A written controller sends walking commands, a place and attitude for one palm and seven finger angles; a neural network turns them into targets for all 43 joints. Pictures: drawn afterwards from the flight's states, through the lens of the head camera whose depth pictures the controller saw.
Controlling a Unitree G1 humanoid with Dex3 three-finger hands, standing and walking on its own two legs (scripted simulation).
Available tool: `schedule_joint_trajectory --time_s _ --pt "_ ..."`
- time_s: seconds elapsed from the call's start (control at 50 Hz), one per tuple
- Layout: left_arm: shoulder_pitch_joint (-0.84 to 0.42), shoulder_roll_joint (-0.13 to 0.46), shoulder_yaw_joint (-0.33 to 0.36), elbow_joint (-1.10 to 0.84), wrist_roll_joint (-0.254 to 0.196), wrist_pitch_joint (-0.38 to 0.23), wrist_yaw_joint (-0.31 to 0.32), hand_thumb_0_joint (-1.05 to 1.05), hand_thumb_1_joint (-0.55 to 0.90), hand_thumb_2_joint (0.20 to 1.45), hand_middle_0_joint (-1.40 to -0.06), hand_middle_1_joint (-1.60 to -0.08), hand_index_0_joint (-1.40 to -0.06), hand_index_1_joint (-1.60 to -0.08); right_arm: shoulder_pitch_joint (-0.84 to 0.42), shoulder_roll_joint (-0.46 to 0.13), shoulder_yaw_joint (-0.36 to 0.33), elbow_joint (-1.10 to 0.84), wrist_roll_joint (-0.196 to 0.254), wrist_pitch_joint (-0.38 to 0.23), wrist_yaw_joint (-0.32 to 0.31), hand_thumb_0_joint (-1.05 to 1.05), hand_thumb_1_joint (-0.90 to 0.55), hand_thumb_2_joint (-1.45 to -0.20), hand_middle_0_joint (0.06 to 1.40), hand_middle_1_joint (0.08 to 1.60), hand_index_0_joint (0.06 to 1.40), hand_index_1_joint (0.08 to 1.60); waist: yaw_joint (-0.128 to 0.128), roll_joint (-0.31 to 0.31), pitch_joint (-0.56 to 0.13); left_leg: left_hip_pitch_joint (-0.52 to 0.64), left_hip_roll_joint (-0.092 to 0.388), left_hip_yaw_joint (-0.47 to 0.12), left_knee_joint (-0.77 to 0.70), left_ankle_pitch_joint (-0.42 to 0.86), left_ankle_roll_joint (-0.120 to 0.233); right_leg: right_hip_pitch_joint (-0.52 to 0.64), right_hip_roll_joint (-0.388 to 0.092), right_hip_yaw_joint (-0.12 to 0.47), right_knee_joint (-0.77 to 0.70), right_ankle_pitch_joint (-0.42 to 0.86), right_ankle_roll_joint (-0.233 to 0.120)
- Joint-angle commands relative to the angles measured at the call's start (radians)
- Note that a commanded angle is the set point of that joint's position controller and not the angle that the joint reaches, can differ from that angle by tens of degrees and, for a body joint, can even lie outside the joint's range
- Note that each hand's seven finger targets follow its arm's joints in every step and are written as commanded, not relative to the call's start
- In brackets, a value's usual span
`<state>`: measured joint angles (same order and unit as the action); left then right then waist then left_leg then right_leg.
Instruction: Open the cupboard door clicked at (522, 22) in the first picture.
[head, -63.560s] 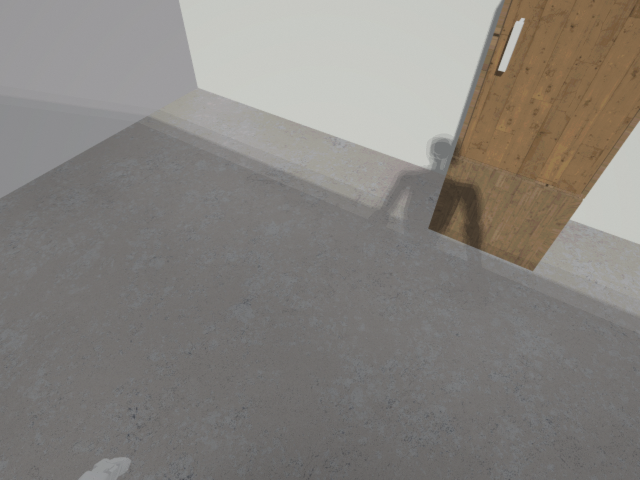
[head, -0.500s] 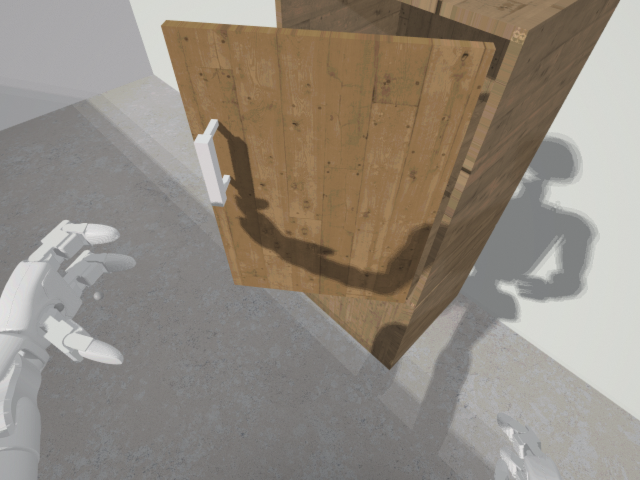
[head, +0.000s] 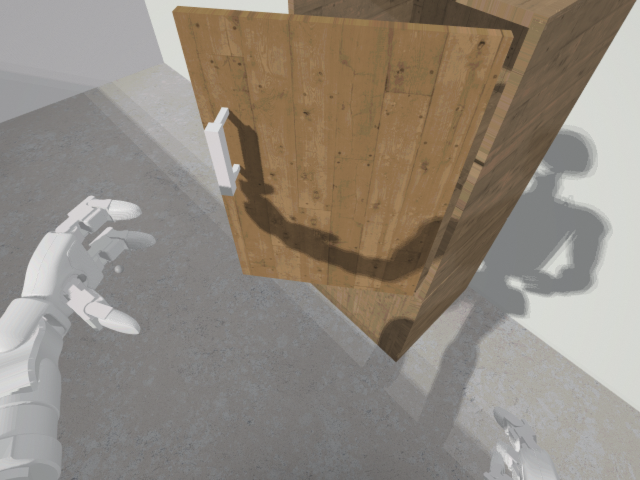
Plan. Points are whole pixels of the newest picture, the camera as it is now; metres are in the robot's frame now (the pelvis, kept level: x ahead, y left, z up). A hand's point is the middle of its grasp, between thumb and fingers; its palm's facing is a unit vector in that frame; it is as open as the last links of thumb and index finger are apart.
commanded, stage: move the hooked fingers beside the handle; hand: left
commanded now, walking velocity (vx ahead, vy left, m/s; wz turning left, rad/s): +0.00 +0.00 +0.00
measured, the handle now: (225, 153) +0.56 +0.19 +0.08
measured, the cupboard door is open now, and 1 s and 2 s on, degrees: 38 38 38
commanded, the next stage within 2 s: none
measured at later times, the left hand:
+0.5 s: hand (153, 225) +0.39 +0.24 +0.10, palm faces -0.07 -1.00 -0.01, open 14.0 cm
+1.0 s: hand (169, 186) +0.46 +0.25 +0.10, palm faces -0.10 -1.00 +0.00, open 14.0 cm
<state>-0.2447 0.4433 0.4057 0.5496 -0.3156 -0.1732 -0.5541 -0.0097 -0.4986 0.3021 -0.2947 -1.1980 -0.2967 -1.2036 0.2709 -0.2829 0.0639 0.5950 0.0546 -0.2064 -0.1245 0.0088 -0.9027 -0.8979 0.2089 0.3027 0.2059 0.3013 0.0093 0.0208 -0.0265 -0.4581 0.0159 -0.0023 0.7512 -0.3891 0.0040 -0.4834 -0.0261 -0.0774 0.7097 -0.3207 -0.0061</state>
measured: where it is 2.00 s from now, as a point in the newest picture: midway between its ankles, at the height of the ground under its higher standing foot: outside the picture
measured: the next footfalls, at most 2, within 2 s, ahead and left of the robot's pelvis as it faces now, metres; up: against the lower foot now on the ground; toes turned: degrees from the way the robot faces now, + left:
none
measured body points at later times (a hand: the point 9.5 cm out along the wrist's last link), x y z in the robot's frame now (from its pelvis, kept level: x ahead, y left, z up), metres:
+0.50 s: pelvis +0.00 +0.00 +0.00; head +0.06 +0.00 +0.44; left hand +0.39 +0.30 +0.10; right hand +0.09 -0.27 -0.11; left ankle +0.00 +0.12 -0.71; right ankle +0.02 -0.12 -0.71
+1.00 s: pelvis +0.00 +0.00 -0.01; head +0.09 +0.01 +0.43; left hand +0.46 +0.30 +0.10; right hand +0.03 -0.28 -0.12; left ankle +0.00 +0.12 -0.71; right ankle +0.02 -0.12 -0.71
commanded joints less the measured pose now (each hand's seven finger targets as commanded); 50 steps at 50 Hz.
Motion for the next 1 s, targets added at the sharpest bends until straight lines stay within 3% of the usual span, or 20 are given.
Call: schedule_joint_trajectory --time_s 0.0,0.02,0.04,0.06,0.12,0.16,0.2,0.24,0.32,0.42,0.44,0.52,0.56,0.6,0.68,0.78,0.84,0.88,0.9,0.98 --pt "-0.401 0.255 0.040 -0.192 -0.017 -0.082 0.011 0.000 -0.500 0.300 -0.300 -1.200 -0.300 -1.200 -0.003 -0.142 -0.066 -0.117 0.000 -0.048 -0.014 0.000 -0.900 -0.900 0.200 0.300 0.200 0.300 -0.045 0.084 -0.287 0.115 -0.021 -0.024 -0.119 0.234 0.008 0.094 0.029 0.034 -0.079 0.181 -0.023" --pt "-0.397 0.290 0.072 -0.154 -0.019 -0.078 0.017 0.000 -0.500 0.300 -0.300 -1.200 -0.300 -1.200 0.006 -0.148 -0.065 -0.115 -0.002 -0.043 -0.011 0.000 -0.900 -0.900 0.200 0.300 0.200 0.300 -0.035 0.051 -0.273 0.088 -0.020 -0.028 -0.118 0.229 0.007 0.108 0.032 0.035 -0.079 0.177 -0.026" --pt "-0.412 0.290 0.069 -0.130 -0.012 -0.075 0.020 0.000 -0.500 0.300 -0.300 -1.200 -0.300 -1.200 0.007 -0.149 -0.065 -0.114 -0.001 -0.038 -0.009 0.000 -0.900 -0.900 0.200 0.300 0.200 0.300 -0.042 0.044 -0.265 0.074 -0.020 -0.026 -0.123 0.216 0.008 0.100 0.030 0.034 -0.078 0.168 -0.023" --pt "-0.382 0.291 0.083 -0.081 -0.012 -0.068 0.026 0.000 -0.500 0.300 -0.300 -1.200 -0.300 -1.200 0.010 -0.150 -0.065 -0.115 -0.002 -0.033 -0.005 0.000 -0.900 -0.900 0.200 0.300 0.200 0.300 -0.029 0.022 -0.261 0.053 -0.021 -0.024 -0.125 0.211 0.007 0.114 0.027 0.035 -0.076 0.169 -0.023" --pt "-0.342 0.359 0.145 -0.057 0.000 -0.064 0.034 0.000 -0.500 0.300 -0.300 -1.200 -0.300 -1.200 0.022 -0.156 -0.068 -0.130 -0.008 -0.015 0.009 0.000 -0.900 -0.900 0.200 0.300 0.200 0.300 0.004 0.044 -0.306 0.033 -0.025 -0.013 -0.114 0.289 0.007 0.172 0.024 0.040 -0.054 0.256 -0.029" --pt "-0.334 0.351 0.142 -0.087 0.004 -0.070 0.035 0.000 -0.500 0.300 -0.300 -1.200 -0.300 -1.200 0.028 -0.152 -0.073 -0.143 -0.008 -0.007 0.018 0.000 -0.900 -0.900 0.200 0.300 0.200 0.300 0.005 0.070 -0.345 0.046 -0.023 -0.003 -0.109 0.335 0.007 0.190 0.024 0.044 -0.045 0.310 -0.026" --pt "-0.359 0.350 0.135 -0.089 0.006 -0.081 0.035 0.000 -0.500 0.300 -0.300 -1.200 -0.300 -1.200 0.035 -0.154 -0.076 -0.144 -0.007 0.002 0.022 0.000 -0.900 -0.900 0.200 0.300 0.200 0.300 -0.012 0.066 -0.338 0.038 -0.021 0.003 -0.103 0.319 0.010 0.171 0.028 0.049 -0.049 0.303 -0.022" --pt "-0.420 0.329 0.112 -0.058 -0.004 -0.092 0.024 0.000 -0.500 0.300 -0.300 -1.200 -0.300 -1.200 0.050 -0.157 -0.077 -0.135 -0.004 0.012 0.022 0.000 -0.900 -0.900 0.200 0.300 0.200 0.300 -0.038 0.014 -0.303 0.021 -0.017 0.002 -0.102 0.294 0.014 0.154 0.034 0.049 -0.055 0.295 -0.018" --pt "-0.526 0.295 0.059 -0.057 -0.001 -0.116 0.012 0.000 -0.500 0.300 -0.300 -1.200 -0.300 -1.200 0.069 -0.160 -0.082 -0.121 -0.002 0.020 0.015 0.000 -0.900 -0.900 0.200 0.300 0.200 0.300 -0.060 0.075 -0.315 0.063 -0.018 -0.003 -0.093 0.293 0.014 0.103 0.037 0.048 -0.053 0.269 -0.024" --pt "-0.607 0.332 0.065 0.040 0.017 -0.121 0.017 0.000 -0.500 0.300 -0.300 -1.200 -0.300 -1.200 0.097 -0.170 -0.083 -0.089 -0.004 0.038 0.011 0.000 -0.900 -0.900 0.200 0.300 0.200 0.300 -0.073 0.025 -0.318 0.035 -0.018 -0.010 -0.087 0.268 0.018 0.093 0.035 0.050 -0.054 0.252 -0.022" --pt "-0.620 0.339 0.067 0.047 0.025 -0.123 0.019 0.000 -0.500 0.300 -0.300 -1.200 -0.300 -1.200 0.096 -0.168 -0.083 -0.089 -0.005 0.041 0.012 0.000 -0.900 -0.900 0.200 0.300 0.200 0.300 -0.068 0.062 -0.334 0.035 -0.021 -0.007 -0.086 0.266 0.017 0.094 0.032 0.053 -0.050 0.252 -0.021" --pt "-0.667 0.410 0.117 0.110 0.037 -0.143 0.032 0.000 -0.500 0.300 -0.300 -1.200 -0.300 -1.200 0.110 -0.173 -0.081 -0.085 -0.010 0.058 0.016 0.000 -0.900 -0.900 0.200 0.300 0.200 0.300 -0.059 0.033 -0.362 0.001 -0.020 -0.008 -0.074 0.277 0.018 0.127 0.032 0.061 -0.034 0.276 -0.022" --pt "-0.665 0.404 0.108 0.120 0.048 -0.153 0.033 0.000 -0.500 0.300 -0.300 -1.200 -0.300 -1.200 0.115 -0.169 -0.082 -0.088 -0.010 0.065 0.021 0.000 -0.900 -0.900 0.200 0.300 0.200 0.300 -0.056 0.070 -0.396 0.013 -0.020 -0.002 -0.069 0.309 0.017 0.130 0.031 0.061 -0.025 0.308 -0.021" --pt "-0.696 0.400 0.095 0.158 0.059 -0.157 0.034 0.000 -0.500 0.300 -0.300 -1.200 -0.300 -1.200 0.120 -0.169 -0.080 -0.084 -0.011 0.073 0.026 0.000 -0.900 -0.900 0.200 0.300 0.200 0.300 -0.065 0.091 -0.375 0.007 -0.017 -0.002 -0.065 0.299 0.015 0.098 0.032 0.057 -0.024 0.293 -0.022" --pt "-0.726 0.463 0.137 0.268 0.064 -0.151 0.023 0.000 -0.500 0.300 -0.300 -1.200 -0.300 -1.200 0.139 -0.182 -0.081 -0.082 -0.009 0.097 0.029 0.000 -0.900 -0.900 0.200 0.300 0.200 0.300 -0.076 0.013 -0.351 -0.069 -0.017 0.007 -0.054 0.253 0.023 0.110 0.031 0.071 -0.025 0.286 -0.013" --pt "-0.855 0.463 0.096 0.316 0.084 -0.174 0.005 0.000 -0.500 0.300 -0.300 -1.200 -0.300 -1.200 0.164 -0.187 -0.082 -0.072 -0.012 0.115 0.030 0.000 -0.900 -0.900 0.200 0.300 0.200 0.300 -0.104 0.052 -0.364 -0.067 -0.015 0.001 -0.033 0.243 0.024 0.053 0.036 0.071 -0.014 0.258 -0.015" --pt "-0.946 0.471 0.083 0.303 0.088 -0.199 -0.004 0.000 -0.500 0.300 -0.300 -1.200 -0.300 -1.200 0.183 -0.190 -0.083 -0.057 -0.017 0.124 0.028 0.000 -0.900 -0.900 0.200 0.300 0.200 0.300 -0.120 0.096 -0.429 -0.028 -0.012 -0.008 -0.017 0.272 0.023 0.028 0.041 0.070 0.000 0.261 -0.018" --pt "-0.955 0.491 0.097 0.334 0.087 -0.201 -0.006 0.000 -0.500 0.300 -0.300 -1.200 -0.300 -1.200 0.194 -0.194 -0.083 -0.047 -0.017 0.133 0.027 0.000 -0.900 -0.900 0.200 0.300 0.200 0.300 -0.125 0.078 -0.436 -0.036 -0.009 -0.012 -0.010 0.272 0.023 0.022 0.041 0.068 0.002 0.260 -0.016" --pt "-0.959 0.465 0.074 0.350 0.089 -0.196 -0.009 0.000 -0.500 0.300 -0.300 -1.200 -0.300 -1.200 0.195 -0.191 -0.082 -0.046 -0.016 0.136 0.027 0.000 -0.900 -0.900 0.200 0.300 0.200 0.300 -0.130 0.093 -0.436 -0.036 -0.010 -0.012 -0.011 0.265 0.022 0.009 0.041 0.066 0.003 0.248 -0.016" --pt "-1.009 0.512 0.091 0.438 0.113 -0.165 0.007 0.000 -0.500 0.300 -0.300 -1.200 -0.300 -1.200 0.222 -0.201 -0.079 -0.029 -0.020 0.153 0.029 0.000 -0.900 -0.900 0.200 0.300 0.200 0.300 -0.149 0.078 -0.397 -0.084 -0.006 -0.018 -0.001 0.237 0.025 -0.036 0.041 0.062 0.004 0.214 -0.013"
